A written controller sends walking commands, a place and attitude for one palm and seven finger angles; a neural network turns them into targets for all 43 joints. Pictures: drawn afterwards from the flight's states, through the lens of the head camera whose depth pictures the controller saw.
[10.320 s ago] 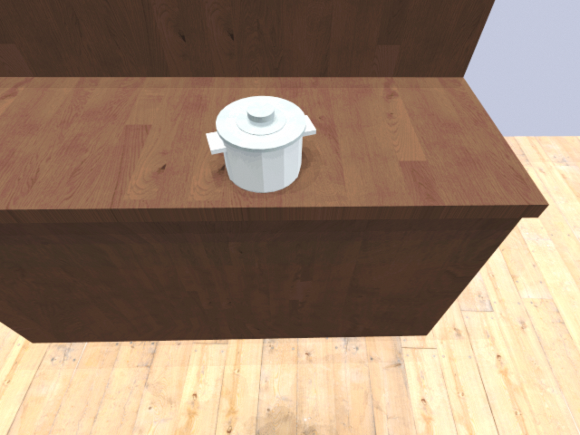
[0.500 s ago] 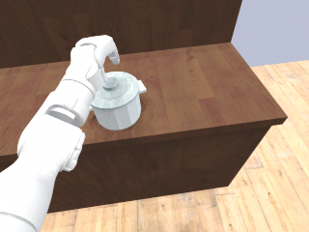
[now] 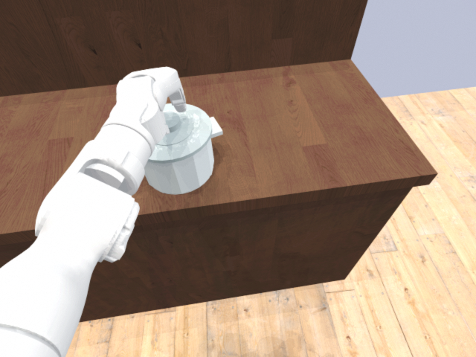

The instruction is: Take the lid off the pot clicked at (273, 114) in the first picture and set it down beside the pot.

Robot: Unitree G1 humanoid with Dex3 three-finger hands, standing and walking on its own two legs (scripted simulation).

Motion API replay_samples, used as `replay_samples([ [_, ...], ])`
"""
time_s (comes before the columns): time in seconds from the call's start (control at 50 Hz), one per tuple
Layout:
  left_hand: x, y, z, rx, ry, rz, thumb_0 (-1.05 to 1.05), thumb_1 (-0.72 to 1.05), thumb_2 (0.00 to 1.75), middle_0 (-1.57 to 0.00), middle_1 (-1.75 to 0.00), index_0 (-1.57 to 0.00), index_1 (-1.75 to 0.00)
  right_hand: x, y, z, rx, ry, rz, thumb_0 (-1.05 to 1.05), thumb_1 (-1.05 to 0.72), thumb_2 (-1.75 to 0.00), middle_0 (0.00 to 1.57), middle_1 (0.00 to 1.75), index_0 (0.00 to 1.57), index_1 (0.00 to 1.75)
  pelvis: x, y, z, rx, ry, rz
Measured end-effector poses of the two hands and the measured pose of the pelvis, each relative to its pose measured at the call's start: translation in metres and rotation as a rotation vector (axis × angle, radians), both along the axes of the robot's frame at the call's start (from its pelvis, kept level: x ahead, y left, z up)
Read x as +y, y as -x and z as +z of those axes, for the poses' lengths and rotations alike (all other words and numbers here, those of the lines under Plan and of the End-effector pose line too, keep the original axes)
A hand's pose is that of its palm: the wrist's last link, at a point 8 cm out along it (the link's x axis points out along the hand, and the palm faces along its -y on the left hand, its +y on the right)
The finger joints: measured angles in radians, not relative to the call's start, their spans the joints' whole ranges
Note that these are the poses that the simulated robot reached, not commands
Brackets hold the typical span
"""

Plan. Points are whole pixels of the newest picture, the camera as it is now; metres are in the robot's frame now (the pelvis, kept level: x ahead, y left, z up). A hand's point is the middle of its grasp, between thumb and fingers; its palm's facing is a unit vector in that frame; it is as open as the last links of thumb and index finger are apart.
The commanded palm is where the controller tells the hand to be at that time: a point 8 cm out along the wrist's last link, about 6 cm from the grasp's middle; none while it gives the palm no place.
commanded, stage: lower the open fingers around the knob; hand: left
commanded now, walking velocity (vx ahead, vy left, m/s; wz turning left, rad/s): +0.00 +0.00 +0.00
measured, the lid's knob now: (167, 122) +0.53 +0.11 +0.11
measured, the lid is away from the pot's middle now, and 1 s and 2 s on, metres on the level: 0.00 0.00 0.00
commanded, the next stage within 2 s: close the fingers and squeeze the knob in 1.76 s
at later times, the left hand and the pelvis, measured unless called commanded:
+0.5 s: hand (164, 119) +0.50 +0.10 +0.14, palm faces -0.38 -0.08 -0.92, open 10.2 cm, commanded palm +0.50 +0.11 +0.19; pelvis +0.00 +0.00 +0.00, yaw -1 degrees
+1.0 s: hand (163, 118) +0.50 +0.10 +0.14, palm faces -0.39 -0.07 -0.92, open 10.2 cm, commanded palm +0.51 +0.11 +0.19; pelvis +0.01 -0.01 +0.00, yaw +0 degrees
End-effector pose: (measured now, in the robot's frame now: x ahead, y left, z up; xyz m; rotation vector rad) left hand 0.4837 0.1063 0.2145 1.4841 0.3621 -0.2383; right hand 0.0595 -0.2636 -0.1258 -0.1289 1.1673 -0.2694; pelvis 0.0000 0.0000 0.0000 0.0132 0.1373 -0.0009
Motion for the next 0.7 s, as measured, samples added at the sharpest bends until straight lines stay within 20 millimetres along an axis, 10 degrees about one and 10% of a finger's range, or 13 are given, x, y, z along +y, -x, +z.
replay_samples([
  [0.26, -0.003, -0.011, -0.016, 0.006, -0.01, 0.018, 0.0, -0.36, 1.6, -0.87, -0.08, -0.85, -0.08, 0.003, 0.046, -0.007, 0.103, -0.01, -0.061, 0.01, -0.91, -0.9, 0.2, 0.3, 0.2, 0.3, 0.003, -0.002, 0.0, 0.026, 0.0, -0.012],
  [0.7, -0.001, -0.014, -0.017, 0.019, -0.007, 0.037, 0.0, -0.36, 1.6, -0.85, -0.08, -0.85, -0.08, -0.012, 0.019, -0.003, 0.055, 0.014, -0.053, 0.01, -0.91, -0.9, 0.2, 0.3, 0.2, 0.3, -0.005, -0.006, -0.002, 0.035, 0.001, -0.01],
])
